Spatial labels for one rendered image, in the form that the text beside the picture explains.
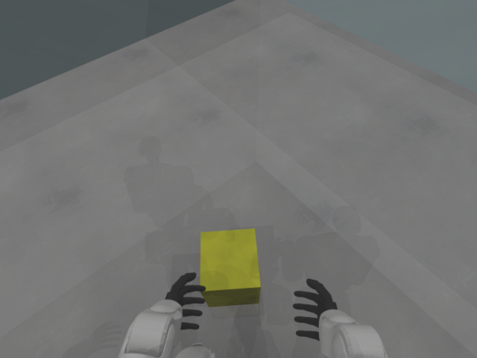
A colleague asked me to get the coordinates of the robot left forearm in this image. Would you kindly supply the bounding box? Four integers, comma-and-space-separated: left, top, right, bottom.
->
118, 299, 183, 358

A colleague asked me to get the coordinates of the robot right forearm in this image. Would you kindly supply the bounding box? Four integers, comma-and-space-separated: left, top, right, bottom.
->
319, 310, 388, 358

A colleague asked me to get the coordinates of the carton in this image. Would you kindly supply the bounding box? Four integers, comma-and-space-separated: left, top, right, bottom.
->
200, 228, 261, 307

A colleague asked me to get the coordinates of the left robot hand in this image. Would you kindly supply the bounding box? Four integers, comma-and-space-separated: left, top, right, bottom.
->
165, 272, 206, 330

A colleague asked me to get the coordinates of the right robot hand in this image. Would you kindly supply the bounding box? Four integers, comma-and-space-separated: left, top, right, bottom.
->
293, 279, 337, 341

